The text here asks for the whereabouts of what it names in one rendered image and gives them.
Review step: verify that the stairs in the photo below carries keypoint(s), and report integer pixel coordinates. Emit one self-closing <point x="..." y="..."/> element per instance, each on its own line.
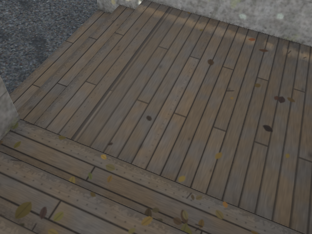
<point x="44" y="85"/>
<point x="52" y="184"/>

